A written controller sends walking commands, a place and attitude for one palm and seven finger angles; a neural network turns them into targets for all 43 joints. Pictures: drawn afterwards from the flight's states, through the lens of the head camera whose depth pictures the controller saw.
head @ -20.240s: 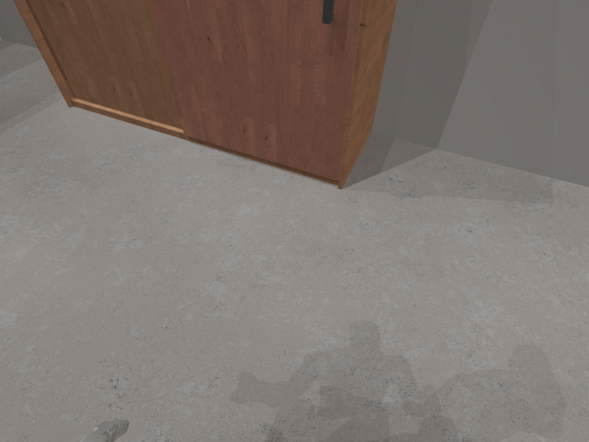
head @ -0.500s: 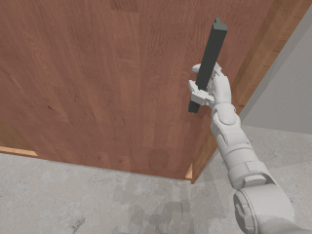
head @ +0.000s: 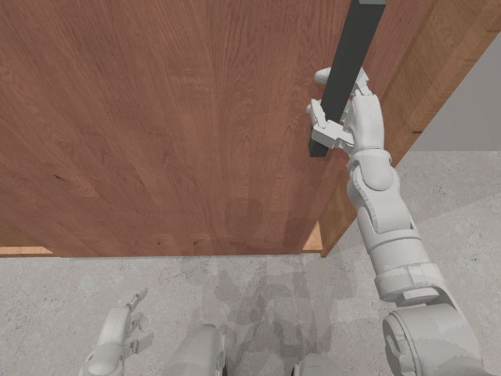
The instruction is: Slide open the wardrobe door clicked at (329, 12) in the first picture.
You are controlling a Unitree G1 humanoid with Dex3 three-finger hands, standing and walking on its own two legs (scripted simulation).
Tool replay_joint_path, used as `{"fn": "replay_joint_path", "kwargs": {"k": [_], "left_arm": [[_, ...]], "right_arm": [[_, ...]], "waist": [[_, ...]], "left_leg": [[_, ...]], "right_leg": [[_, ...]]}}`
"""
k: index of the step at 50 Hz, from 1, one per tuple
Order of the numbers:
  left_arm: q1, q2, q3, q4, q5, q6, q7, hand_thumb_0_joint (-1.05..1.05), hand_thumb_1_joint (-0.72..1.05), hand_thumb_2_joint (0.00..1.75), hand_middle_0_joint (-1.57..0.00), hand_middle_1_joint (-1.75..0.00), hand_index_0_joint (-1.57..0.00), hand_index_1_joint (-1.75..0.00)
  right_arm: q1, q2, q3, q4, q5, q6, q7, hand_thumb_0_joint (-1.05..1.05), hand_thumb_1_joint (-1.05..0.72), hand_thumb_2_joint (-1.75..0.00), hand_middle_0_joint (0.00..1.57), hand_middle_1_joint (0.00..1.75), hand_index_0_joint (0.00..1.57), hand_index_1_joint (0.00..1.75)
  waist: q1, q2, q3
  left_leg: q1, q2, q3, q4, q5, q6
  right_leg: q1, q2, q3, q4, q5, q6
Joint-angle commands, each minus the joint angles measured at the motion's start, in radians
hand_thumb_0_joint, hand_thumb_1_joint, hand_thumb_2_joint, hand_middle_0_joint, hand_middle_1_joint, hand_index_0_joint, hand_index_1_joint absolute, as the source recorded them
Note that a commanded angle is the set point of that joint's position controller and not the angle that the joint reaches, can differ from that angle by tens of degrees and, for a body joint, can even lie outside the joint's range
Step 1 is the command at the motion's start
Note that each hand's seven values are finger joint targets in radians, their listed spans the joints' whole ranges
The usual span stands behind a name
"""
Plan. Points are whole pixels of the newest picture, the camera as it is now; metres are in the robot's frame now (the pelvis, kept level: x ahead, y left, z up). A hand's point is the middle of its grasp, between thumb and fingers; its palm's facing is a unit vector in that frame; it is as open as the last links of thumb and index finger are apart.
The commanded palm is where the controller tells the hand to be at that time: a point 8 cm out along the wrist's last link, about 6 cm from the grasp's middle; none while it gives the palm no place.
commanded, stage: step sideways, sliding the door along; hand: right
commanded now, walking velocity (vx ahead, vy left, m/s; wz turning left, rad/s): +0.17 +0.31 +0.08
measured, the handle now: (333, 83) +0.49 -0.11 +0.16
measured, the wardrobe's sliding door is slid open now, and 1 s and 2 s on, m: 0.09 0.44 0.59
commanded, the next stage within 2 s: stop walking and hold the door there in 1.80 s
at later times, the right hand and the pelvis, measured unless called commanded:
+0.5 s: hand (236, 123) +0.44 +0.03 +0.13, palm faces +0.21 +0.97 -0.13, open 6.6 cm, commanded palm +0.41 +0.05 +0.13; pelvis +0.05 +0.20 -0.01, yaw -5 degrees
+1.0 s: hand (76, 124) +0.43 +0.26 +0.13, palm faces +0.08 +0.99 -0.07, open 6.4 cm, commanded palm +0.41 +0.27 +0.13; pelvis +0.07 +0.37 +0.00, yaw -3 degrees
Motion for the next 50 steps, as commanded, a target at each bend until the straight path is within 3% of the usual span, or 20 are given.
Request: {"fn": "replay_joint_path", "kwargs": {"k": [1, 6, 9, 10, 12, 14, 15, 16, 20, 25, 26, 28, 29, 33, 34, 37, 39, 40, 43, 50], "left_arm": [[0.021, 0.146, 0.048, -0.127, -0.021, -0.036, -0.005, 0.00, 0.90, 0.90, -0.20, -0.30, -0.20, -0.30], [-0.015, 0.115, 0.027, -0.168, -0.051, -0.057, -0.003, 0.00, 0.90, 0.90, -0.20, -0.30, -0.20, -0.30], [-0.024, 0.054, 0.019, -0.132, -0.053, -0.064, 0.016, 0.00, 0.90, 0.90, -0.20, -0.30, -0.20, -0.30], [-0.034, 0.061, 0.028, -0.129, -0.046, -0.066, 0.024, 0.00, 0.90, 0.90, -0.20, -0.30, -0.20, -0.30], [-0.040, 0.037, 0.014, -0.122, -0.029, -0.091, 0.032, 0.00, 0.90, 0.90, -0.20, -0.30, -0.20, -0.30], [-0.010, 0.066, 0.026, -0.102, -0.032, -0.100, 0.024, 0.00, 0.90, 0.90, -0.20, -0.30, -0.20, -0.30], [-0.014, 0.119, 0.059, -0.128, -0.020, -0.096, 0.013, 0.00, 0.90, 0.90, -0.20, -0.30, -0.20, -0.30], [0.000, 0.111, 0.056, -0.148, -0.015, -0.090, -0.023, 0.00, 0.90, 0.90, -0.20, -0.30, -0.20, -0.30], [-0.032, 0.113, 0.060, -0.176, -0.028, -0.100, -0.057, 0.00, 0.90, 0.90, -0.20, -0.30, -0.20, -0.30], [-0.046, 0.091, 0.037, -0.225, -0.047, -0.099, -0.047, 0.00, 0.90, 0.90, -0.20, -0.30, -0.20, -0.30], [-0.059, 0.074, 0.027, -0.231, -0.059, -0.100, -0.045, 0.00, 0.90, 0.90, -0.20, -0.30, -0.20, -0.30], [-0.085, 0.054, 0.028, -0.223, -0.055, -0.098, -0.019, 0.00, 0.90, 0.90, -0.20, -0.30, -0.20, -0.30], [-0.070, 0.063, 0.039, -0.218, -0.041, -0.104, -0.017, 0.00, 0.90, 0.90, -0.20, -0.30, -0.20, -0.30], [-0.099, 0.017, -0.001, -0.180, -0.026, -0.139, -0.029, 0.00, 0.90, 0.90, -0.20, -0.30, -0.20, -0.30], [-0.078, 0.015, -0.001, -0.190, -0.028, -0.124, -0.033, 0.00, 0.90, 0.90, -0.20, -0.30, -0.20, -0.30], [-0.069, 0.052, 0.031, -0.207, -0.021, -0.093, -0.036, 0.00, 0.90, 0.90, -0.20, -0.30, -0.20, -0.30], [-0.069, 0.099, 0.062, -0.223, -0.023, -0.093, -0.056, 0.00, 0.90, 0.90, -0.20, -0.30, -0.20, -0.30], [-0.055, 0.101, 0.059, -0.245, -0.017, -0.097, -0.079, 0.00, 0.90, 0.90, -0.20, -0.30, -0.20, -0.30], [-0.077, 0.092, 0.039, -0.255, -0.001, -0.115, -0.080, 0.00, 0.90, 0.90, -0.20, -0.30, -0.20, -0.30], [-0.087, 0.089, 0.033, -0.281, -0.026, -0.088, -0.070, 0.00, 0.90, 0.90, -0.20, -0.30, -0.20, -0.30]], "right_arm": [[-0.549, 0.163, 0.204, -0.368, -0.044, -0.093, 0.076, 0.00, -0.90, -0.90, 0.45, 1.40, 0.45, 1.40], [-0.473, 0.141, 0.216, -0.435, -0.056, -0.086, 0.060, 0.00, -0.90, -0.90, 0.45, 1.40, 0.45, 1.40], [-0.423, 0.026, 0.152, -0.462, -0.089, -0.078, 0.023, 0.00, -0.90, -0.90, 0.45, 1.40, 0.45, 1.40], [-0.362, 0.014, 0.133, -0.464, -0.089, -0.072, 0.024, 0.00, -0.90, -0.90, 0.45, 1.40, 0.45, 1.40], [-0.379, 0.090, 0.189, -0.562, -0.088, -0.087, 0.032, 0.00, -0.90, -0.90, 0.45, 1.40, 0.45, 1.40], [-0.388, 0.139, 0.239, -0.622, -0.068, -0.100, 0.031, 0.00, -0.90, -0.90, 0.45, 1.40, 0.45, 1.40], [-0.397, 0.151, 0.247, -0.673, -0.055, -0.109, 0.045, 0.00, -0.90, -0.90, 0.45, 1.40, 0.45, 1.40], [-0.389, 0.158, 0.245, -0.689, -0.066, -0.122, 0.056, 0.00, -0.90, -0.90, 0.45, 1.40, 0.45, 1.40], [-0.364, 0.139, 0.213, -0.655, -0.073, -0.118, 0.049, 0.00, -0.90, -0.90, 0.45, 1.40, 0.45, 1.40], [-0.243, 0.097, 0.193, -0.681, -0.079, -0.102, 0.044, 0.00, -0.90, -0.90, 0.45, 1.40, 0.45, 1.40], [-0.225, 0.075, 0.184, -0.713, -0.086, -0.105, 0.043, 0.00, -0.90, -0.90, 0.45, 1.40, 0.45, 1.40], [-0.097, -0.009, 0.124, -0.665, -0.097, -0.088, 0.025, 0.00, -0.90, -0.90, 0.45, 1.40, 0.45, 1.40], [-0.056, -0.021, 0.111, -0.713, -0.094, -0.085, 0.028, 0.00, -0.90, -0.90, 0.45, 1.40, 0.45, 1.40], [-0.143, 0.082, 0.194, -0.890, -0.087, -0.143, 0.018, 0.00, -0.90, -0.90, 0.45, 1.40, 0.45, 1.40], [-0.114, 0.104, 0.212, -0.882, -0.085, -0.155, 0.013, 0.00, -0.90, -0.90, 0.45, 1.40, 0.45, 1.40], [-0.143, 0.095, 0.237, -0.933, -0.087, -0.193, 0.013, 0.00, -0.90, -0.90, 0.45, 1.40, 0.45, 1.40], [-0.151, 0.158, 0.299, -0.920, -0.070, -0.193, 0.035, 0.00, -0.90, -0.90, 0.45, 1.40, 0.45, 1.40], [-0.163, 0.176, 0.295, -0.921, -0.090, -0.193, 0.039, 0.00, -0.90, -0.90, 0.45, 1.40, 0.45, 1.40], [-0.208, 0.208, 0.296, -0.892, -0.110, -0.150, 0.033, 0.00, -0.90, -0.90, 0.45, 1.40, 0.45, 1.40], [-0.118, 0.173, 0.293, -0.863, -0.110, -0.107, 0.023, 0.00, -0.90, -0.90, 0.45, 1.40, 0.45, 1.40]], "waist": [[0.117, -0.152, -0.513], [0.106, -0.176, -0.520], [0.104, 0.229, -0.537], [0.084, 0.339, -0.549], [0.097, 0.285, -0.522], [0.152, 0.137, -0.558], [0.145, -0.095, -0.575], [0.121, -0.123, -0.626], [0.107, -0.301, -0.548], [0.095, -0.200, -0.526], [0.081, -0.103, -0.536], [0.055, 0.281, -0.547], [0.041, 0.358, -0.560], [0.072, 0.166, -0.549], [0.079, 0.212, -0.567], [0.088, 0.216, -0.659], [0.094, -0.090, -0.673], [0.081, -0.143, -0.674], [0.076, -0.280, -0.599], [0.099, -0.184, -0.496]], "left_leg": [[0.077, 0.087, -0.010, -0.241, 0.100, -0.006], [0.344, 0.027, 0.125, -0.472, 0.331, -0.031], [0.409, 0.262, -0.118, -0.576, 0.992, 0.083], [0.437, 0.268, -0.156, -0.549, 1.060, 0.116], [0.444, 0.242, -0.089, -0.487, 1.156, 0.105], [0.316, 0.160, 0.041, -0.243, 1.014, 0.019], [0.024, 0.052, 0.070, -0.077, 0.418, -0.047], [-0.068, 0.055, -0.004, 0.023, -0.061, -0.024], [-0.066, 0.085, -0.044, -0.146, 0.029, -0.004], [0.318, 0.017, 0.072, -0.495, 0.367, -0.027], [0.398, 0.050, 0.054, -0.566, 0.586, -0.022], [0.534, 0.285, -0.275, -0.580, 1.385, 0.111], [0.521, 0.298, -0.298, -0.547, 1.451, 0.088], [0.665, 0.244, -0.207, -0.486, 1.481, 0.135], [0.722, 0.237, -0.174, -0.459, 1.512, 0.131], [0.565, 0.183, -0.132, -0.416, 1.333, 0.052], [0.058, 0.076, -0.069, -0.186, 0.332, -0.040], [-0.052, 0.044, -0.110, -0.053, -0.065, -0.033], [-0.101, 0.064, -0.110, -0.015, -0.014, -0.022], [0.175, 0.028, 0.089, -0.401, 0.233, -0.033]], "right_leg": [[0.325, -0.299, 0.128, -0.105, 0.634, -0.198], [0.181, -0.154, 0.023, 0.038, 0.456, -0.112], [-0.043, 0.082, 0.009, 0.310, -0.163, -0.095], [-0.080, 0.087, 0.059, 0.400, -0.246, -0.033], [-0.064, 0.060, 0.073, 0.236, -0.220, -0.043], [0.224, -0.060, 0.101, -0.149, 0.346, -0.078], [0.468, -0.274, 0.336, -0.164, 1.017, -0.179], [0.557, -0.385, 0.402, -0.082, 1.312, -0.259], [0.542, -0.309, 0.174, -0.041, 0.980, -0.216], [0.320, -0.196, 0.033, 0.040, 0.674, -0.100], [0.251, -0.129, 0.001, 0.126, 0.529, -0.101], [-0.085, 0.110, 0.019, 0.431, -0.320, -0.099], [-0.090, 0.112, 0.089, 0.541, -0.411, -0.039], [-0.132, 0.080, 0.076, 0.162, -0.295, -0.028], [-0.106, 0.079, 0.055, 0.047, -0.198, -0.023], [0.208, -0.001, 0.035, -0.117, 0.187, -0.057], [0.619, -0.357, 0.307, -0.153, 1.038, -0.238], [0.668, -0.434, 0.295, -0.117, 1.262, -0.299], [0.606, -0.379, 0.112, -0.095, 1.014, -0.237], [0.445, -0.267, -0.036, -0.003, 0.896, -0.127]]}}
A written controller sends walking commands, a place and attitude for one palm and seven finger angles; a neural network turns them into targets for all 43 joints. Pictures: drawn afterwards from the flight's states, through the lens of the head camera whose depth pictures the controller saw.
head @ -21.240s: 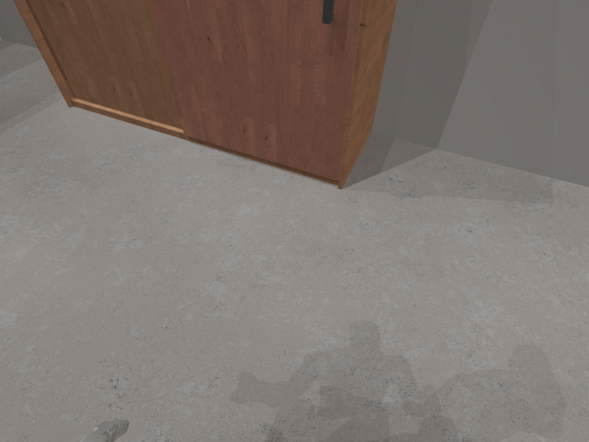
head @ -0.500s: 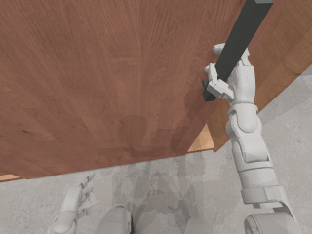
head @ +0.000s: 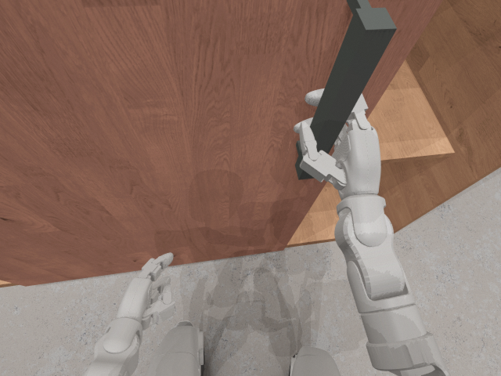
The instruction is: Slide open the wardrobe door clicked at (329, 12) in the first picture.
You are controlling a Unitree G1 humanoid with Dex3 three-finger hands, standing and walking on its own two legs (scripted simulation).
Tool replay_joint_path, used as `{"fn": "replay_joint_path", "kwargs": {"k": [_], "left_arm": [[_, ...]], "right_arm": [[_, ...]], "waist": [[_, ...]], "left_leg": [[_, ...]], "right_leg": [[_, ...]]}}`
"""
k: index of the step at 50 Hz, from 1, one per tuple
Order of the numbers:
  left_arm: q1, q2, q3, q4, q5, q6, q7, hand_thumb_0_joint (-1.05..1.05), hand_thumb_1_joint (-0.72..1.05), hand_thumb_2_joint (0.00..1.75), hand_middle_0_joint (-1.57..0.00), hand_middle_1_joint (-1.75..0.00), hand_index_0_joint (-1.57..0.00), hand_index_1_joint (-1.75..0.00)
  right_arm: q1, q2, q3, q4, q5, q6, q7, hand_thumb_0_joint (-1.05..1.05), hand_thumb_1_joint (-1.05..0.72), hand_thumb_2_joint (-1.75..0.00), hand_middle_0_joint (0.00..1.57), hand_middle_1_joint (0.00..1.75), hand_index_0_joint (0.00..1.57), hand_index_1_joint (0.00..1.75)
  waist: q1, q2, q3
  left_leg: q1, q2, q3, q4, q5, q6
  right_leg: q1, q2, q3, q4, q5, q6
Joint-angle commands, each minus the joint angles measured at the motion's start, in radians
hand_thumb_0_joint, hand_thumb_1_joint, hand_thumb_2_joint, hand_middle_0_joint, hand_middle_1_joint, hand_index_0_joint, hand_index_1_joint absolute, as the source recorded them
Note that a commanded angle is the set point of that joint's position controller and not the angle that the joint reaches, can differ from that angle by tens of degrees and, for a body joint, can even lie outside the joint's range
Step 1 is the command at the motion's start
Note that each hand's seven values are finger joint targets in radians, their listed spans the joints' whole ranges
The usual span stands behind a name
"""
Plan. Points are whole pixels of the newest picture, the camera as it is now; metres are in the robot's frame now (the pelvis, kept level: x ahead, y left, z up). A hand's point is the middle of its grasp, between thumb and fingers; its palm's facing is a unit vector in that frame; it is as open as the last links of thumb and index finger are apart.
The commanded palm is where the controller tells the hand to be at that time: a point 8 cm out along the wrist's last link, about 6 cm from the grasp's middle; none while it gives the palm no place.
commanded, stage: step sideways, sliding the door along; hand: right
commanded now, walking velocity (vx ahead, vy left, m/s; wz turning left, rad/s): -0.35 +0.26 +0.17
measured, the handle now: (324, 105) +0.42 -0.11 +0.16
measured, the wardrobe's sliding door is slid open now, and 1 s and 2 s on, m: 0.44 0.59 0.59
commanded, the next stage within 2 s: stop walking and hold the door there in 0.80 s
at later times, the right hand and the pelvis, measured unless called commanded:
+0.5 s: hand (177, 163) +0.36 +0.07 +0.12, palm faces +0.21 +0.97 -0.09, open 6.6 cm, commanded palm +0.32 +0.10 +0.13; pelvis -0.03 +0.21 -0.01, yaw +2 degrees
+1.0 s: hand (181, 160) +0.37 +0.07 +0.12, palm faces +0.45 +0.86 -0.24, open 7.0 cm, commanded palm +0.33 +0.05 +0.11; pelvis -0.02 +0.36 +0.00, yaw +7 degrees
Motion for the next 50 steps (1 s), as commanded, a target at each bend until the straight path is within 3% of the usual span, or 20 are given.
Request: {"fn": "replay_joint_path", "kwargs": {"k": [1, 5, 8, 11, 12, 14, 17, 20, 24, 27, 29, 32, 34, 36, 44, 45, 46, 47, 49, 50], "left_arm": [[-0.056, 0.121, 0.047, -0.137, -0.037, -0.040, 0.022, 0.00, 0.90, 0.90, -0.20, -0.30, -0.20, -0.30], [-0.069, 0.058, 0.034, -0.114, -0.044, -0.045, 0.066, 0.00, 0.90, 0.90, -0.20, -0.30, -0.20, -0.30], [-0.099, 0.040, 0.016, -0.068, -0.020, -0.090, 0.066, 0.00, 0.90, 0.90, -0.20, -0.30, -0.20, -0.30], [-0.082, 0.063, 0.048, -0.035, -0.025, -0.059, 0.061, 0.00, 0.90, 0.90, -0.20, -0.30, -0.20, -0.30], [-0.080, 0.086, 0.070, -0.039, -0.025, -0.049, 0.059, 0.00, 0.90, 0.90, -0.20, -0.30, -0.20, -0.30], [-0.083, 0.124, 0.092, -0.065, -0.017, -0.028, 0.035, 0.00, 0.90, 0.90, -0.20, -0.30, -0.20, -0.30], [-0.102, 0.121, 0.078, -0.084, -0.002, -0.013, 0.028, 0.00, 0.90, 0.90, -0.20, -0.30, -0.20, -0.30], [-0.098, 0.112, 0.064, -0.106, -0.019, -0.022, 0.016, 0.00, 0.90, 0.90, -0.20, -0.30, -0.20, -0.30], [-0.035, 0.116, 0.065, -0.096, -0.066, -0.016, 0.036, 0.00, 0.90, 0.90, -0.20, -0.30, -0.20, -0.30], [-0.047, 0.113, 0.080, -0.081, -0.047, -0.025, 0.064, 0.00, 0.90, 0.90, -0.20, -0.30, -0.20, -0.30], [-0.038, 0.067, 0.043, -0.050, -0.041, -0.055, 0.058, 0.00, 0.90, 0.90, -0.20, -0.30, -0.20, -0.30], [-0.026, 0.098, 0.052, -0.021, -0.038, -0.058, 0.065, 0.00, 0.90, 0.90, -0.20, -0.30, -0.20, -0.30], [-0.035, 0.118, 0.070, -0.025, -0.038, -0.045, 0.065, 0.00, 0.90, 0.90, -0.20, -0.30, -0.20, -0.30], [-0.024, 0.167, 0.105, -0.045, -0.028, -0.038, 0.035, 0.00, 0.90, 0.90, -0.20, -0.30, -0.20, -0.30], [0.044, 0.187, 0.103, -0.039, -0.028, -0.057, 0.028, 0.00, 0.90, 0.90, -0.20, -0.30, -0.20, -0.30], [0.058, 0.193, 0.103, -0.037, -0.032, -0.064, 0.024, 0.00, 0.90, 0.90, -0.20, -0.30, -0.20, -0.30], [0.130, 0.260, 0.122, 0.057, -0.033, -0.027, 0.048, 0.00, 0.90, 0.90, -0.20, -0.30, -0.20, -0.30], [0.116, 0.244, 0.107, 0.018, -0.041, -0.011, 0.044, 0.00, 0.90, 0.90, -0.20, -0.30, -0.20, -0.30], [0.101, 0.210, 0.091, 0.013, -0.057, -0.015, 0.054, 0.00, 0.90, 0.90, -0.20, -0.30, -0.20, -0.30], [0.079, 0.167, 0.081, 0.006, -0.053, -0.023, 0.067, 0.00, 0.90, 0.90, -0.20, -0.30, -0.20, -0.30]], "right_arm": [[-0.458, 0.082, 0.195, -0.352, -0.046, -0.122, 0.085, 0.00, -0.90, -0.90, 0.45, 1.40, 0.45, 1.40], [-0.304, -0.023, 0.119, -0.347, -0.042, -0.125, 0.048, 0.00, -0.90, -0.90, 0.45, 1.40, 0.45, 1.40], [-0.368, 0.064, 0.200, -0.476, -0.015, -0.155, 0.048, 0.00, -0.90, -0.90, 0.45, 1.40, 0.45, 1.40], [-0.381, 0.033, 0.169, -0.463, -0.010, -0.182, 0.045, 0.00, -0.90, -0.90, 0.45, 1.40, 0.45, 1.40], [-0.399, 0.014, 0.153, -0.454, -0.006, -0.181, 0.044, 0.00, -0.90, -0.90, 0.45, 1.40, 0.45, 1.40], [-0.382, 0.050, 0.159, -0.400, -0.001, -0.168, 0.067, 0.00, -0.90, -0.90, 0.45, 1.40, 0.45, 1.40], [-0.442, 0.072, 0.125, -0.328, -0.032, -0.131, 0.072, 0.00, -0.90, -0.90, 0.45, 1.40, 0.45, 1.40], [-0.516, 0.163, 0.235, -0.335, -0.019, -0.119, 0.071, 0.00, -0.90, -0.90, 0.45, 1.40, 0.45, 1.40], [-0.495, 0.049, 0.134, -0.273, -0.033, -0.098, 0.056, 0.00, -0.90, -0.90, 0.45, 1.40, 0.45, 1.40], [-0.407, -0.077, 0.024, -0.229, -0.016, -0.077, 0.038, 0.00, -0.90, -0.90, 0.45, 1.40, 0.45, 1.40], [-0.434, -0.007, 0.067, -0.270, 0.010, -0.075, 0.039, 0.00, -0.90, -0.90, 0.45, 1.40, 0.45, 1.40], [-0.477, -0.101, -0.032, -0.333, 0.021, -0.112, 0.008, 0.00, -0.90, -0.90, 0.45, 1.40, 0.45, 1.40], [-0.490, -0.133, -0.045, -0.355, 0.033, -0.133, 0.011, 0.00, -0.90, -0.90, 0.45, 1.40, 0.45, 1.40], [-0.484, -0.072, -0.027, -0.359, 0.048, -0.127, 0.045, 0.00, -0.90, -0.90, 0.45, 1.40, 0.45, 1.40], [-0.541, -0.077, -0.012, -0.237, 0.012, -0.066, 0.058, 0.00, -0.90, -0.90, 0.45, 1.40, 0.45, 1.40], [-0.544, -0.096, -0.023, -0.226, 0.009, -0.064, 0.059, 0.00, -0.90, -0.90, 0.45, 1.40, 0.45, 1.40], [-0.327, -0.756, -0.658, 0.188, -0.045, -0.056, 0.002, 0.00, -0.90, -0.90, 0.45, 1.40, 0.45, 1.40], [-0.310, -0.631, -0.532, 0.161, -0.042, -0.060, 0.021, 0.00, -0.90, -0.90, 0.45, 1.40, 0.45, 1.40], [-0.340, -0.709, -0.587, 0.118, -0.061, -0.089, 0.037, 0.00, -0.90, -0.90, 0.45, 1.40, 0.45, 1.40], [-0.318, -0.843, -0.705, 0.129, -0.065, -0.097, 0.025, 0.00, -0.90, -0.90, 0.45, 1.40, 0.45, 1.40]], "waist": [[0.173, -0.086, -0.586], [0.134, 0.414, -0.640], [0.149, 0.289, -0.638], [0.179, 0.314, -0.686], [0.181, 0.305, -0.716], [0.162, -0.026, -0.738], [0.147, -0.224, -0.618], [0.151, -0.259, -0.566], [0.171, 0.070, -0.581], [0.137, 0.468, -0.606], [0.155, 0.253, -0.572], [0.162, 0.245, -0.667], [0.175, 0.208, -0.731], [0.156, -0.094, -0.765], [0.165, -0.313, -0.560], [0.169, -0.337, -0.556], [0.150, -0.316, -0.569], [0.130, -0.260, -0.579], [0.128, -0.075, -0.656], [0.134, 0.181, -0.687]], "left_leg": [[0.169, -0.028, 0.100, -0.270, 0.234, -0.004], [0.425, 0.257, -0.256, -0.311, 1.507, 0.143], [0.508, 0.236, -0.221, -0.268, 1.427, 0.152], [0.466, 0.160, -0.090, -0.180, 1.247, 0.092], [0.385, 0.152, -0.076, -0.148, 1.088, 0.076], [0.041, 0.046, -0.056, 0.046, 0.117, 0.009], [-0.024, 0.038, -0.093, 0.156, -0.121, 0.008], [0.074, 0.049, -0.030, -0.043, -0.035, 0.023], [0.280, 0.032, 0.054, -0.412, 0.578, 0.003], [0.477, 0.256, -0.305, -0.342, 1.475, 0.113], [0.474, 0.257, -0.268, -0.327, 1.275, 0.141], [0.704, 0.199, -0.194, -0.186, 1.549, 0.139], [0.502, 0.153, -0.115, -0.117, 1.308, 0.069], [0.041, 0.022, -0.062, 0.070, 0.054, -0.018], [-0.084, -0.014, 0.102, 0.061, -0.026, -0.007], [-0.039, -0.026, 0.132, -0.065, 0.012, -0.003], [-0.037, -0.045, 0.154, -0.178, 0.076, -0.016], [0.126, -0.037, 0.158, -0.377, 0.235, 0.003], [0.497, 0.017, 0.096, -0.466, 1.006, 0.032], [0.709, 0.236, -0.204, -0.341, 1.585, 0.167]], "right_leg": [[0.297, -0.139, 0.011, 0.130, 0.845, -0.176], [-0.125, 0.172, 0.066, 0.445, -0.313, -0.108], [-0.189, 0.166, 0.119, 0.262, -0.307, -0.118], [0.044, 0.101, 0.053, -0.048, 0.156, -0.108], [0.185, 0.030, 0.078, -0.104, 0.379, -0.125], [0.416, -0.280, 0.286, -0.106, 1.051, -0.287], [0.288, -0.328, 0.153, -0.088, 0.926, -0.321], [0.266, -0.266, 0.068, -0.004, 0.874, -0.255], [0.194, -0.067, 0.019, 0.242, 0.548, -0.164], [-0.179, 0.177, 0.119, 0.548, -0.339, -0.110], [-0.199, 0.156, 0.166, 0.393, -0.302, -0.116], [-0.150, 0.143, 0.072, -0.002, -0.059, -0.100], [0.184, 0.043, 0.067, -0.149, 0.447, -0.136], [0.542, -0.330, 0.329, -0.075, 1.368, -0.337], [0.495, -0.186, -0.046, -0.025, 1.105, -0.218], [0.486, -0.161, -0.062, 0.011, 1.127, -0.199], [0.503, -0.155, -0.098, 0.052, 1.128, -0.174], [0.409, -0.120, -0.061, 0.211, 1.088, -0.184], [0.151, 0.043, -0.087, 0.473, 0.729, -0.198], [-0.178, 0.162, -0.049, 0.685, -0.051, -0.128]]}}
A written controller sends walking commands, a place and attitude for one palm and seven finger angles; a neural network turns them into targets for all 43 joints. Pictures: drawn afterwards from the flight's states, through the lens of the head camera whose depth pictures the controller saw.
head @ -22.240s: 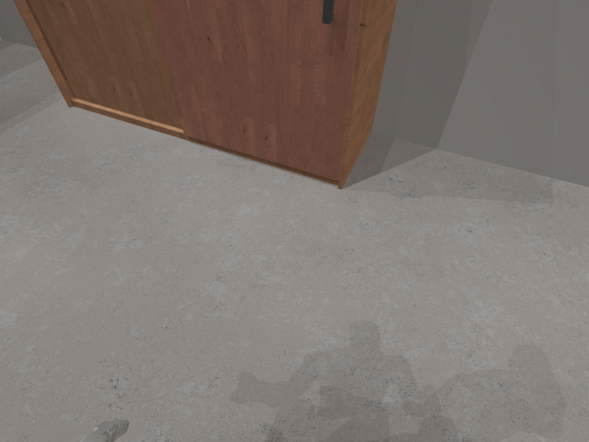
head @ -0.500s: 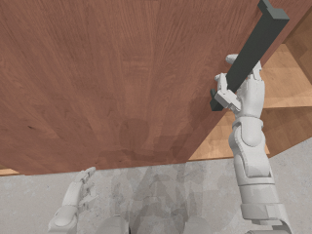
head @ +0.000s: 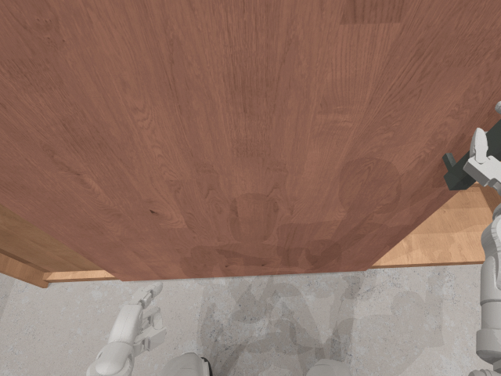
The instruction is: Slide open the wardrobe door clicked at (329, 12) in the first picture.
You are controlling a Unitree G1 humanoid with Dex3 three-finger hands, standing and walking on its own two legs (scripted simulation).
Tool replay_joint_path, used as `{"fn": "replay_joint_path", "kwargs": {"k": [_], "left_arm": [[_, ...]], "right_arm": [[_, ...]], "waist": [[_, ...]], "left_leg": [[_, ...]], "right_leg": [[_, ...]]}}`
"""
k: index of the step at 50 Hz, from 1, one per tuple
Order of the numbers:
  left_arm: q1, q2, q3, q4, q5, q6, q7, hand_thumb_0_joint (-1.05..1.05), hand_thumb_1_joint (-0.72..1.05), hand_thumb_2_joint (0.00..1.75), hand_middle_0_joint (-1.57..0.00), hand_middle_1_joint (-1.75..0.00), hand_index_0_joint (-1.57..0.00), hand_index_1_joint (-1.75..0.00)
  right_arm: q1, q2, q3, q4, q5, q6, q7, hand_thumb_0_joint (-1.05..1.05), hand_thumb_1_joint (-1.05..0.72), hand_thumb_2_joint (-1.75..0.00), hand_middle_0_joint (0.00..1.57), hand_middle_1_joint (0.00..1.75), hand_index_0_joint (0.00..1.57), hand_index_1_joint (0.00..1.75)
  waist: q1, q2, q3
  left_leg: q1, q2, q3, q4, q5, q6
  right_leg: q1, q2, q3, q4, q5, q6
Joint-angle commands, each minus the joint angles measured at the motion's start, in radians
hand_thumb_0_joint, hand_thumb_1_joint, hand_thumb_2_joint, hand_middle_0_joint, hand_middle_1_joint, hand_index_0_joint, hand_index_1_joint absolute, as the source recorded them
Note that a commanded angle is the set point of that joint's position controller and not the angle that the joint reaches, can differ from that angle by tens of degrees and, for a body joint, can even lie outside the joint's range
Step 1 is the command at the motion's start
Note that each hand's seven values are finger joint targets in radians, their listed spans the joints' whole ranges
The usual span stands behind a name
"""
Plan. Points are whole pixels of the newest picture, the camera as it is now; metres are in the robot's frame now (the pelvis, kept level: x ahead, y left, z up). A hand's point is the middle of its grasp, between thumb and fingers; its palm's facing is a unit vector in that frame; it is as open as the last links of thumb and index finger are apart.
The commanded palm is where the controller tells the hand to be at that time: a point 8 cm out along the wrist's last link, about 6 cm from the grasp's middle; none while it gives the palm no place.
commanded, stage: stop walking and hold the door there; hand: right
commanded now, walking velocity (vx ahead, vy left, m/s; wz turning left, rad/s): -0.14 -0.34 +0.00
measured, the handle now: out of the picture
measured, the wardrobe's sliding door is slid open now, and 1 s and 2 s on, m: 0.59 0.59 0.59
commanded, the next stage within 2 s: none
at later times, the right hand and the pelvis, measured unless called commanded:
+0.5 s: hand (483, 159) +0.34 -0.34 +0.13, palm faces +0.53 +0.80 -0.29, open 6.9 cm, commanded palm +0.30 -0.36 +0.12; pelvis -0.04 +0.00 +0.01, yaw +9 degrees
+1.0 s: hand (484, 157) +0.34 -0.34 +0.13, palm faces +0.51 +0.82 -0.28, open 6.4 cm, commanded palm +0.30 -0.36 +0.12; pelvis -0.07 -0.01 +0.02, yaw +13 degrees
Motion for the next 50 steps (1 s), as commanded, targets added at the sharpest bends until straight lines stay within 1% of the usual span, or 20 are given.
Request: {"fn": "replay_joint_path", "kwargs": {"k": [1, 3, 4, 7, 11, 13, 15, 16, 17, 18, 19, 20, 23, 26, 28, 32, 35, 38, 40, 50], "left_arm": [[0.035, 0.128, 0.063, -0.091, -0.009, -0.045, 0.055, 0.00, 0.90, 0.90, -0.20, -0.30, -0.20, -0.30], [0.023, 0.175, 0.037, -0.074, -0.009, -0.038, 0.072, 0.00, 0.90, 0.90, -0.20, -0.30, -0.20, -0.30], [-0.009, 0.166, 0.021, -0.085, -0.012, -0.042, 0.071, 0.00, 0.90, 0.90, -0.20, -0.30, -0.20, -0.30], [0.002, 0.185, 0.022, -0.063, -0.002, -0.061, 0.092, 0.00, 0.90, 0.90, -0.20, -0.30, -0.20, -0.30], [0.019, 0.204, 0.033, -0.038, 0.000, -0.070, 0.102, 0.00, 0.90, 0.90, -0.20, -0.30, -0.20, -0.30], [0.025, 0.226, 0.042, -0.016, 0.006, -0.070, 0.109, 0.00, 0.90, 0.90, -0.20, -0.30, -0.20, -0.30], [0.039, 0.247, 0.061, -0.033, 0.009, -0.070, 0.123, 0.00, 0.90, 0.90, -0.20, -0.30, -0.20, -0.30], [0.046, 0.265, 0.071, -0.054, 0.012, -0.071, 0.121, 0.00, 0.90, 0.90, -0.20, -0.30, -0.20, -0.30], [0.048, 0.253, 0.070, -0.072, 0.011, -0.076, 0.117, 0.00, 0.90, 0.90, -0.20, -0.30, -0.20, -0.30], [0.037, 0.237, 0.072, -0.093, -0.006, -0.077, 0.117, 0.00, 0.90, 0.90, -0.20, -0.30, -0.20, -0.30], [0.025, 0.206, 0.045, -0.055, 0.010, -0.073, 0.127, 0.00, 0.90, 0.90, -0.20, -0.30, -0.20, -0.30], [0.041, 0.213, 0.045, -0.042, 0.016, -0.073, 0.136, 0.00, 0.90, 0.90, -0.20, -0.30, -0.20, -0.30], [0.082, 0.233, 0.042, -0.015, -0.002, -0.072, 0.147, 0.00, 0.90, 0.90, -0.20, -0.30, -0.20, -0.30], [0.130, 0.257, 0.037, -0.027, -0.003, -0.093, 0.145, 0.00, 0.90, 0.90, -0.20, -0.30, -0.20, -0.30], [0.137, 0.273, 0.040, -0.016, 0.002, -0.091, 0.145, 0.00, 0.90, 0.90, -0.20, -0.30, -0.20, -0.30], [0.163, 0.262, 0.051, 0.029, -0.014, -0.095, 0.145, 0.00, 0.90, 0.90, -0.20, -0.30, -0.20, -0.30], [0.133, 0.261, 0.039, 0.047, 0.002, -0.109, 0.141, 0.00, 0.90, 0.90, -0.20, -0.30, -0.20, -0.30], [0.107, 0.290, 0.045, 0.041, -0.006, -0.091, 0.140, 0.00, 0.90, 0.90, -0.20, -0.30, -0.20, -0.30], [0.105, 0.275, 0.039, 0.036, -0.007, -0.083, 0.142, 0.00, 0.90, 0.90, -0.20, -0.30, -0.20, -0.30], [0.117, 0.281, 0.041, 0.011, -0.018, -0.058, 0.145, 0.00, 0.90, 0.90, -0.20, -0.30, -0.20, -0.30]], "right_arm": [[-0.257, -0.494, -0.260, -0.148, -0.065, -0.072, -0.001, 0.00, -0.90, -0.90, 0.45, 1.40, 0.45, 1.40], [-0.122, -0.449, -0.256, -0.080, -0.067, -0.061, -0.003, 0.00, -0.90, -0.90, 0.45, 1.40, 0.45, 1.40], [-0.104, -0.516, -0.340, -0.081, -0.070, -0.074, -0.019, 0.00, -0.90, -0.90, 0.45, 1.40, 0.45, 1.40], [-0.040, -0.540, -0.412, 0.038, -0.070, -0.090, -0.033, 0.00, -0.90, -0.90, 0.45, 1.40, 0.45, 1.40], [-0.043, -0.503, -0.360, 0.055, -0.077, -0.096, -0.016, 0.00, -0.90, -0.90, 0.45, 1.40, 0.45, 1.40], [-0.058, -0.481, -0.317, 0.031, -0.070, -0.093, -0.012, 0.00, -0.90, -0.90, 0.45, 1.40, 0.45, 1.40], [-0.069, -0.452, -0.286, 0.008, -0.073, -0.092, -0.015, 0.00, -0.90, -0.90, 0.45, 1.40, 0.45, 1.40], [-0.084, -0.425, -0.243, -0.044, -0.070, -0.090, -0.015, 0.00, -0.90, -0.90, 0.45, 1.40, 0.45, 1.40], [-0.086, -0.387, -0.199, -0.071, -0.070, -0.084, -0.012, 0.00, -0.90, -0.90, 0.45, 1.40, 0.45, 1.40], [-0.072, -0.374, -0.182, -0.058, -0.061, -0.082, -0.010, 0.00, -0.90, -0.90, 0.45, 1.40, 0.45, 1.40], [0.007, -0.339, -0.150, 0.053, -0.066, -0.064, -0.006, 0.00, -0.90, -0.90, 0.45, 1.40, 0.45, 1.40], [-0.036, -0.466, -0.238, 0.057, -0.077, -0.053, -0.023, 0.00, -0.90, -0.90, 0.45, 1.40, 0.45, 1.40], [-0.067, -0.520, -0.269, 0.106, -0.082, -0.037, -0.030, 0.00, -0.90, -0.90, 0.45, 1.40, 0.45, 1.40], [-0.138, -0.441, -0.177, 0.127, -0.067, -0.021, -0.018, 0.00, -0.90, -0.90, 0.45, 1.40, 0.45, 1.40], [-0.076, -0.530, -0.244, 0.240, -0.067, -0.013, -0.020, 0.00, -0.90, -0.90, 0.45, 1.40, 0.45, 1.40], [-0.237, -0.574, -0.274, 0.291, -0.063, -0.017, -0.014, 0.00, -0.90, -0.90, 0.45, 1.40, 0.45, 1.40], [-0.256, -0.514, -0.232, 0.332, -0.064, -0.012, -0.009, 0.00, -0.90, -0.90, 0.45, 1.40, 0.45, 1.40], [-0.166, -0.565, -0.267, 0.339, -0.060, -0.012, 0.001, 0.00, -0.90, -0.90, 0.45, 1.40, 0.45, 1.40], [-0.175, -0.487, -0.196, 0.352, -0.062, -0.009, 0.017, 0.00, -0.90, -0.90, 0.45, 1.40, 0.45, 1.40], [-0.261, -0.553, -0.215, 0.487, -0.061, -0.023, 0.000, 0.00, -0.90, -0.90, 0.45, 1.40, 0.45, 1.40]], "waist": [[0.135, 0.214, -0.642], [0.120, 0.148, -0.543], [0.113, 0.154, -0.503], [0.122, 0.245, -0.521], [0.147, 0.181, -0.537], [0.170, -0.005, -0.490], [0.160, -0.196, -0.452], [0.140, -0.335, -0.428], [0.137, -0.354, -0.422], [0.136, -0.278, -0.379], [0.136, -0.303, -0.378], [0.138, -0.329, -0.336], [0.132, -0.233, -0.298], [0.154, -0.228, -0.370], [0.154, -0.206, -0.377], [0.189, 0.164, -0.429], [0.194, 0.049, -0.388], [0.147, -0.119, -0.374], [0.163, -0.135, -0.365], [0.171, -0.115, -0.386]], "left_leg": [[0.528, 0.350, -0.362, -0.044, 1.424, 0.264], [0.411, 0.337, -0.373, -0.087, 1.019, 0.273], [0.354, 0.344, -0.367, -0.094, 0.922, 0.271], [0.344, 0.291, -0.218, -0.091, 0.936, 0.201], [0.229, 0.280, -0.199, -0.132, 0.798, 0.164], [0.094, 0.227, -0.178, -0.135, 0.513, 0.139], [0.014, 0.074, -0.142, 0.029, 0.060, 0.095], [-0.066, -0.020, -0.083, 0.206, -0.311, 0.057], [-0.060, -0.060, -0.096, 0.428, -0.400, 0.044], [-0.038, -0.074, -0.108, 0.549, -0.375, 0.029], [-0.024, -0.023, -0.135, 0.580, -0.344, 0.031], [-0.007, -0.004, -0.130, 0.556, -0.311, 0.024], [0.022, 0.009, -0.029, 0.240, -0.293, 0.012], [0.175, -0.021, 0.049, -0.093, -0.256, 0.031], [0.265, 0.008, 0.026, -0.256, -0.175, 0.047], [-0.019, 0.223, -0.193, -0.340, -0.114, 0.160], [0.070, 0.157, -0.097, -0.224, 0.005, 0.108], [0.128, 0.017, -0.053, -0.129, 0.011, 0.036], [0.124, 0.027, -0.071, -0.170, 0.017, 0.033], [0.127, 0.041, -0.083, -0.236, -0.144, 0.041]], "right_leg": [[-0.308, 0.310, 0.089, 0.733, -0.301, -0.074], [-0.366, 0.311, 0.203, 0.789, -0.275, -0.096], [-0.386, 0.302, 0.221, 0.748, -0.291, -0.100], [-0.353, 0.333, 0.209, 0.487, -0.310, -0.117], [-0.215, 0.348, 0.196, 0.194, -0.208, -0.142], [-0.064, 0.341, 0.200, -0.031, 0.024, -0.117], [0.042, 0.264, 0.272, -0.350, 0.340, -0.091], [0.017, 0.116, 0.436, -0.442, 0.457, -0.123], [-0.072, 0.060, 0.485, -0.501, 0.368, -0.214], [-0.188, 0.055, 0.483, -0.536, 0.215, -0.308], [-0.258, 0.061, 0.437, -0.550, 0.087, -0.312], [-0.305, 0.074, 0.429, -0.555, 0.053, -0.316], [-0.233, 0.139, 0.290, -0.500, -0.045, -0.275], [-0.183, 0.178, 0.286, -0.499, -0.258, -0.202], [-0.206, 0.235, 0.225, -0.419, -0.242, -0.157], [-0.041, 0.337, 0.183, 0.055, -0.039, -0.111], [-0.067, 0.294, 0.217, -0.177, 0.119, -0.128], [-0.046, 0.202, 0.331, -0.340, 0.462, -0.134], [-0.068, 0.208, 0.308, -0.326, 0.408, -0.148], [-0.124, 0.240, 0.264, -0.382, -0.002, -0.136]]}}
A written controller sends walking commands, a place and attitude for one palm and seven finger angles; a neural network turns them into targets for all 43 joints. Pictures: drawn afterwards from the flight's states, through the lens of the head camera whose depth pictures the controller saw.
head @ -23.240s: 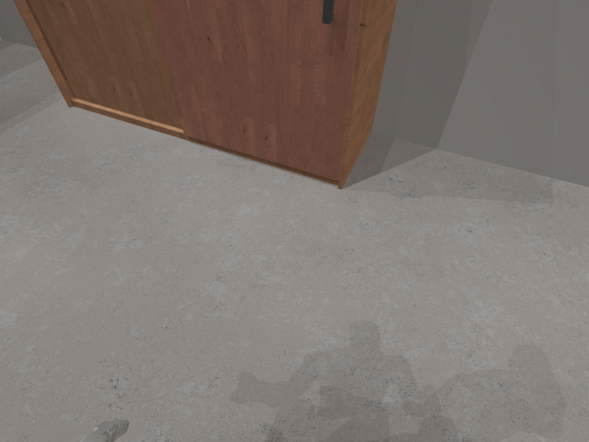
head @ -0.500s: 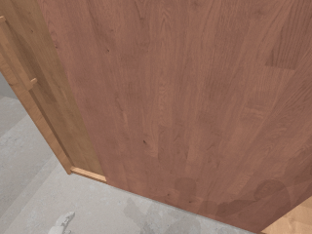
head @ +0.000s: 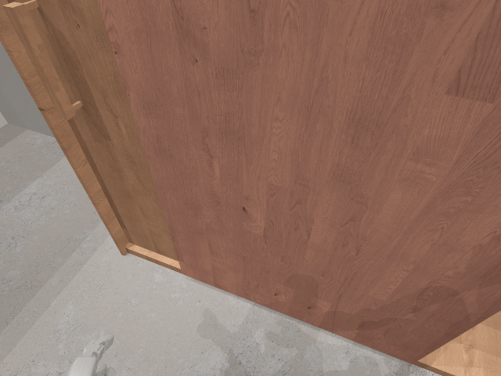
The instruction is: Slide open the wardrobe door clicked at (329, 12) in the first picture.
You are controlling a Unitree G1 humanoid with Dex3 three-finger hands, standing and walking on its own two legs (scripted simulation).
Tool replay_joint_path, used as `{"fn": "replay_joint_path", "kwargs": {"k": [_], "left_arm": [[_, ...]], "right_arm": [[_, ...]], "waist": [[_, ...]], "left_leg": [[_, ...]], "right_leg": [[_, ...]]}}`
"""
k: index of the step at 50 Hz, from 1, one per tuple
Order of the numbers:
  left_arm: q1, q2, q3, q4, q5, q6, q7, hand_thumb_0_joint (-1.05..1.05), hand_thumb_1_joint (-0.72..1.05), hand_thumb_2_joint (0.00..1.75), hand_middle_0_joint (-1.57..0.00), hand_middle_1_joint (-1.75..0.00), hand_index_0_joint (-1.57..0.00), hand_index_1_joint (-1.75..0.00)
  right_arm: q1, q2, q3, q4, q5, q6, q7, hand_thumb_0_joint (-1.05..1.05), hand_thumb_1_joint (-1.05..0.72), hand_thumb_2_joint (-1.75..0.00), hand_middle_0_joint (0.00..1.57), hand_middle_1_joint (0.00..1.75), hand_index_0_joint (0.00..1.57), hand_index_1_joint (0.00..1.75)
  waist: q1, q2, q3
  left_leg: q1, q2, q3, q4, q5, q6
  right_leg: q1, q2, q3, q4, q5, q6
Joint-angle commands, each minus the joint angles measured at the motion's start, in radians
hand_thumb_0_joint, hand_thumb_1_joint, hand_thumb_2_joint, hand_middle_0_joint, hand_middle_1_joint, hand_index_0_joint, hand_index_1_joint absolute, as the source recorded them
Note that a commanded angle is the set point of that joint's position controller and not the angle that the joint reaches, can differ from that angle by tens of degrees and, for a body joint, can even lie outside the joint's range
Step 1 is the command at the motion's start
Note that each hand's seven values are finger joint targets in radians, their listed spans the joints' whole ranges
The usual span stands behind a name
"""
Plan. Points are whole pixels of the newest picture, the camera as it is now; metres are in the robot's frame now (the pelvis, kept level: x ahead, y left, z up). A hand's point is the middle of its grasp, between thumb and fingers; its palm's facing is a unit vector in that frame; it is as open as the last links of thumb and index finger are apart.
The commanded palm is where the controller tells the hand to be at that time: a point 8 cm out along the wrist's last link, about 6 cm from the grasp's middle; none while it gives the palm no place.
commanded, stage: stop walking and hold the door there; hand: right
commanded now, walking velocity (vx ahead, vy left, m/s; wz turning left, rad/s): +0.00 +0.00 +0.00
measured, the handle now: out of the picture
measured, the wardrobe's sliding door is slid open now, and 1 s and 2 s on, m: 0.59 0.59 0.59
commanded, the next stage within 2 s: loosen the grip on the handle in 1.82 s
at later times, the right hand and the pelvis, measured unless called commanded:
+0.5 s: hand out of the picture +0.33 -0.42 +0.11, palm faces +0.61 +0.73 -0.31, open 6.1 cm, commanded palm +0.28 -0.44 +0.10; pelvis +0.00 -0.03 -0.01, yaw -5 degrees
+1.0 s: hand out of the picture +0.33 -0.42 +0.11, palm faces +0.45 +0.86 -0.23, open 6.1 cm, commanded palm +0.29 -0.45 +0.10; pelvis -0.05 -0.13 -0.01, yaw -15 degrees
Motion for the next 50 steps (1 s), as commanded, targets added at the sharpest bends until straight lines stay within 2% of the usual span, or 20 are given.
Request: {"fn": "replay_joint_path", "kwargs": {"k": [1, 13, 16, 19, 21, 23, 25, 27, 29, 30, 34, 35, 36, 37, 38, 40, 43, 45, 47, 50], "left_arm": [[-0.021, 0.161, 0.057, -0.108, -0.007, -0.032, 0.017, 0.00, 0.90, 0.90, -0.20, -0.30, -0.20, -0.30], [-0.021, 0.174, 0.060, -0.097, -0.011, -0.011, 0.013, 0.00, 0.90, 0.90, -0.20, -0.30, -0.20, -0.30], [-0.018, 0.164, 0.068, -0.098, -0.011, 0.004, 0.002, 0.00, 0.90, 0.90, -0.20, -0.30, -0.20, -0.30], [-0.036, 0.161, 0.072, -0.092, -0.015, 0.008, -0.005, 0.00, 0.90, 0.90, -0.20, -0.30, -0.20, -0.30], [-0.042, 0.157, 0.072, -0.089, -0.012, -0.011, -0.010, 0.00, 0.90, 0.90, -0.20, -0.30, -0.20, -0.30], [-0.039, 0.169, 0.066, -0.060, -0.003, -0.017, -0.005, 0.00, 0.90, 0.90, -0.20, -0.30, -0.20, -0.30], [-0.051, 0.157, 0.057, -0.070, 0.001, -0.015, 0.000, 0.00, 0.90, 0.90, -0.20, -0.30, -0.20, -0.30], [-0.073, 0.165, 0.067, -0.114, -0.003, -0.019, -0.003, 0.00, 0.90, 0.90, -0.20, -0.30, -0.20, -0.30], [-0.053, 0.132, 0.056, -0.132, 0.003, -0.015, -0.023, 0.00, 0.90, 0.90, -0.20, -0.30, -0.20, -0.30], [-0.066, 0.132, 0.055, -0.131, 0.004, -0.018, -0.024, 0.00, 0.90, 0.90, -0.20, -0.30, -0.20, -0.30], [-0.080, 0.128, 0.054, -0.136, -0.009, -0.042, -0.044, 0.00, 0.90, 0.90, -0.20, -0.30, -0.20, -0.30], [-0.082, 0.124, 0.050, -0.141, -0.008, -0.042, -0.050, 0.00, 0.90, 0.90, -0.20, -0.30, -0.20, -0.30], [-0.085, 0.115, 0.045, -0.152, -0.006, -0.039, -0.054, 0.00, 0.90, 0.90, -0.20, -0.30, -0.20, -0.30], [-0.091, 0.101, 0.049, -0.171, -0.004, -0.030, -0.054, 0.00, 0.90, 0.90, -0.20, -0.30, -0.20, -0.30], [-0.088, 0.149, 0.052, -0.149, 0.008, -0.026, -0.056, 0.00, 0.90, 0.90, -0.20, -0.30, -0.20, -0.30], [-0.084, 0.118, 0.042, -0.134, 0.010, -0.042, -0.064, 0.00, 0.90, 0.90, -0.20, -0.30, -0.20, -0.30], [-0.118, 0.080, 0.008, -0.120, 0.024, -0.038, -0.055, 0.00, 0.90, 0.90, -0.20, -0.30, -0.20, -0.30], [-0.126, 0.060, 0.017, -0.132, 0.021, -0.039, -0.048, 0.00, 0.90, 0.90, -0.20, -0.30, -0.20, -0.30], [-0.166, 0.018, 0.012, -0.156, 0.017, -0.036, -0.040, 0.00, 0.90, 0.90, -0.20, -0.30, -0.20, -0.30], [-0.158, 0.038, 0.031, -0.168, 0.019, -0.013, -0.018, 0.00, 0.90, 0.90, -0.20, -0.30, -0.20, -0.30]], "right_arm": [[-0.257, -0.324, -0.008, -0.104, -0.031, -0.056, -0.002, 0.00, -0.90, -0.90, 0.45, 1.40, 0.45, 1.40], [-0.263, -0.327, -0.010, -0.010, -0.027, -0.069, 0.010, 0.00, -0.90, -0.90, 0.45, 1.40, 0.45, 1.40], [-0.283, -0.317, -0.001, -0.020, -0.039, -0.079, 0.015, 0.00, -0.90, -0.90, 0.45, 1.40, 0.45, 1.40], [-0.280, -0.324, -0.013, 0.010, -0.035, -0.087, 0.028, 0.00, -0.90, -0.90, 0.45, 1.40, 0.45, 1.40], [-0.327, -0.310, -0.007, -0.049, -0.035, -0.097, 0.032, 0.00, -0.90, -0.90, 0.45, 1.40, 0.45, 1.40], [-0.322, -0.299, 0.000, -0.052, -0.034, -0.097, 0.035, 0.00, -0.90, -0.90, 0.45, 1.40, 0.45, 1.40], [-0.361, -0.253, 0.045, -0.133, -0.036, -0.111, 0.034, 0.00, -0.90, -0.90, 0.45, 1.40, 0.45, 1.40], [-0.408, -0.170, 0.121, -0.297, -0.030, -0.142, 0.037, 0.00, -0.90, -0.90, 0.45, 1.40, 0.45, 1.40], [-0.359, -0.046, 0.222, -0.290, -0.032, -0.146, 0.057, 0.00, -0.90, -0.90, 0.45, 1.40, 0.45, 1.40], [-0.386, -0.122, 0.154, -0.317, -0.033, -0.145, 0.044, 0.00, -0.90, -0.90, 0.45, 1.40, 0.45, 1.40], [-0.479, -0.060, 0.218, -0.408, -0.008, -0.132, 0.046, 0.00, -0.90, -0.90, 0.45, 1.40, 0.45, 1.40], [-0.475, -0.067, 0.217, -0.384, -0.009, -0.126, 0.047, 0.00, -0.90, -0.90, 0.45, 1.40, 0.45, 1.40], [-0.474, -0.078, 0.219, -0.368, -0.013, -0.119, 0.047, 0.00, -0.90, -0.90, 0.45, 1.40, 0.45, 1.40], [-0.478, -0.121, 0.202, -0.344, -0.017, -0.113, 0.048, 0.00, -0.90, -0.90, 0.45, 1.40, 0.45, 1.40], [-0.458, -0.133, 0.177, -0.276, 0.001, -0.096, 0.045, 0.00, -0.90, -0.90, 0.45, 1.40, 0.45, 1.40], [-0.575, -0.108, 0.189, -0.379, 0.005, -0.095, 0.046, 0.00, -0.90, -0.90, 0.45, 1.40, 0.45, 1.40], [-0.601, -0.115, 0.193, -0.429, -0.008, -0.111, 0.042, 0.00, -0.90, -0.90, 0.45, 1.40, 0.45, 1.40], [-0.567, -0.096, 0.183, -0.438, -0.009, -0.105, 0.040, 0.00, -0.90, -0.90, 0.45, 1.40, 0.45, 1.40], [-0.616, 0.061, 0.297, -0.541, 0.002, -0.103, 0.041, 0.00, -0.90, -0.90, 0.45, 1.40, 0.45, 1.40], [-0.639, 0.185, 0.373, -0.684, 0.019, -0.089, 0.037, 0.00, -0.90, -0.90, 0.45, 1.40, 0.45, 1.40]], "waist": [[-0.012, -0.130, -0.148], [-0.026, -0.075, -0.140], [-0.026, 0.019, -0.161], [-0.046, 0.132, -0.138], [-0.045, 0.194, -0.130], [-0.024, 0.142, -0.129], [-0.014, 0.065, -0.141], [-0.033, -0.200, -0.184], [-0.030, -0.292, -0.180], [-0.044, -0.285, -0.181], [-0.046, -0.207, -0.305], [-0.057, -0.152, -0.304], [-0.069, -0.008, -0.293], [-0.065, 0.298, -0.256], [-0.064, 0.240, -0.248], [-0.044, 0.218, -0.266], [-0.038, 0.213, -0.221], [-0.059, 0.247, -0.193], [-0.067, 0.249, -0.216], [-0.016, 0.092, -0.276]], "left_leg": [[0.027, 0.077, -0.072, -0.072, -0.063, 0.026], [0.032, 0.106, -0.070, -0.061, 0.166, 0.020], [0.056, 0.218, -0.122, -0.039, 0.402, 0.050], [0.077, 0.380, -0.191, -0.028, 0.598, 0.130], [0.068, 0.428, -0.165, 0.003, 0.549, 0.139], [0.013, 0.400, -0.088, 0.062, 0.498, 0.093], [-0.041, 0.312, -0.009, 0.189, 0.363, 0.036], [-0.163, 0.109, 0.035, 0.405, -0.102, -0.042], [-0.212, 0.053, 0.048, 0.522, -0.448, -0.035], [-0.203, 0.059, 0.042, 0.549, -0.440, -0.033], [-0.057, 0.062, 0.073, 0.274, -0.184, -0.042], [0.042, 0.088, 0.065, 0.135, -0.092, -0.036], [0.214, 0.210, -0.030, -0.010, 0.089, 0.008], [0.325, 0.510, -0.426, -0.104, 0.287, 0.135], [0.229, 0.654, -0.503, -0.091, 0.440, 0.205], [0.252, 0.596, -0.328, -0.010, 0.404, 0.172], [0.255, 0.450, -0.039, 0.052, 0.523, 0.063], [0.240, 0.420, 0.011, 0.081, 0.626, 0.047], [0.232, 0.414, 0.041, 0.147, 0.673, 0.050], [0.003, 0.280, 0.158, 0.422, 0.478, -0.009]], "right_leg": [[0.015, -0.112, 0.112, -0.126, -0.191, -0.037], [0.034, -0.088, 0.070, -0.006, 0.124, -0.041], [0.007, -0.052, 0.042, 0.146, 0.142, -0.017], [-0.135, -0.008, 0.075, 0.366, -0.271, -0.007], [-0.156, -0.043, 0.127, 0.369, -0.337, -0.011], [-0.065, -0.064, 0.139, 0.253, -0.252, -0.009], [0.038, -0.047, 0.096, 0.050, 0.081, -0.001], [0.127, -0.200, 0.279, 0.002, 0.575, -0.105], [0.125, -0.229, 0.298, -0.057, 0.457, -0.187], [0.089, -0.226, 0.295, -0.059, 0.438, -0.204], [0.167, -0.122, 0.154, 0.083, 0.449, -0.148], [0.103, -0.097, 0.139, 0.101, 0.332, -0.120], [-0.066, -0.037, 0.084, 0.192, 0.108, -0.068], [-0.334, 0.080, 0.023, 0.482, -0.306, 0.011], [-0.373, 0.059, 0.123, 0.758, -0.390, 0.038], [-0.411, -0.001, 0.199, 0.874, -0.315, 0.045], [-0.345, -0.029, 0.083, 0.670, -0.309, 0.025], [-0.238, -0.013, -0.023, 0.418, -0.336, 0.017], [-0.117, 0.017, -0.107, 0.212, -0.288, 0.019], [0.242, 0.026, -0.189, 0.014, 0.129, 0.040]]}}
